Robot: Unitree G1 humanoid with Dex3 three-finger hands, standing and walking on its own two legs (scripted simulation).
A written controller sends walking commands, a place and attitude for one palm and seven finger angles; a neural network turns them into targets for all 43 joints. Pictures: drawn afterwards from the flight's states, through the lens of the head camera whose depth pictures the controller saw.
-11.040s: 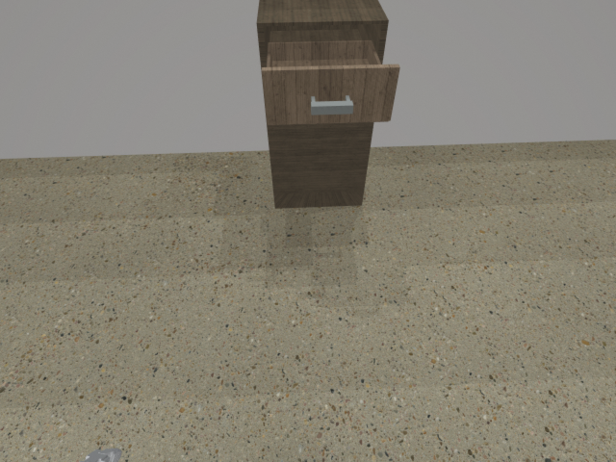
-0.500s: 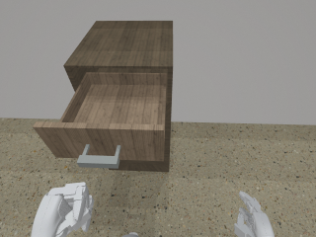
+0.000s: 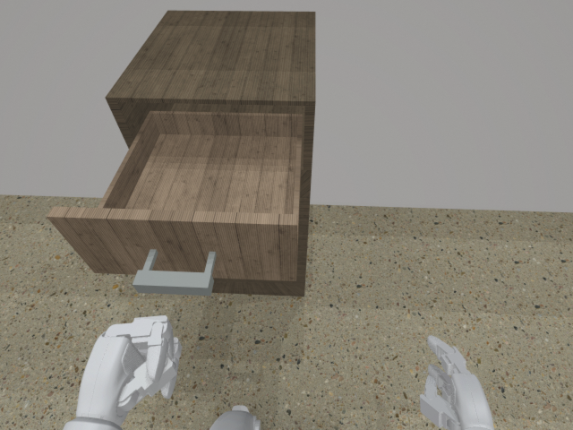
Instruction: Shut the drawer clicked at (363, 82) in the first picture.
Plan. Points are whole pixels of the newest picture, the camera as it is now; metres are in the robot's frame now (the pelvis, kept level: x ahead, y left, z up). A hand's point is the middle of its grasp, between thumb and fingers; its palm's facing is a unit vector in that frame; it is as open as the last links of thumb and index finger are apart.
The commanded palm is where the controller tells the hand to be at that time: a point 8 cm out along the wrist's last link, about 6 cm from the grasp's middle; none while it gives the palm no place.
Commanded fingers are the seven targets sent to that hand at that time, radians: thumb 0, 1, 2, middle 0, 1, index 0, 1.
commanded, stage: bring the fist close to the handle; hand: left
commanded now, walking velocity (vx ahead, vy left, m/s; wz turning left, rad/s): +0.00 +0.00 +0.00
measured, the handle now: (178, 269) +0.35 +0.19 +0.01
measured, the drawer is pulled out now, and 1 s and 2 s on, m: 0.29 0.29 0.22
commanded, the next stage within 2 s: push the drawer shut in 1.00 s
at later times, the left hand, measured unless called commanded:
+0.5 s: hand (201, 345) +0.23 +0.13 +0.02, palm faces -0.04 -1.00 -0.04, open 3.2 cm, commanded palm +0.21 +0.19 +0.02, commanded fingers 0.00 0.90 0.90 -1.40 -1.60 -1.40 -1.60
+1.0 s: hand (197, 340) +0.24 +0.14 +0.01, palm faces -0.02 -1.00 -0.04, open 3.2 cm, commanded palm +0.22 +0.20 +0.01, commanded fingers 0.00 0.90 0.90 -1.40 -1.60 -1.40 -1.60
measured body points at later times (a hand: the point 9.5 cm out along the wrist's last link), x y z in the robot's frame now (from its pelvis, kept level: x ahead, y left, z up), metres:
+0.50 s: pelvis -0.01 +0.00 -0.03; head +0.05 -0.01 +0.42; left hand +0.22 +0.18 +0.03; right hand +0.16 -0.23 -0.11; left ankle +0.06 +0.13 -0.68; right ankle -0.04 -0.10 -0.68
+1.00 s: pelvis -0.01 +0.00 -0.04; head +0.06 +0.00 +0.41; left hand +0.23 +0.20 +0.01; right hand +0.16 -0.24 -0.12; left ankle +0.06 +0.13 -0.68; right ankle -0.04 -0.10 -0.68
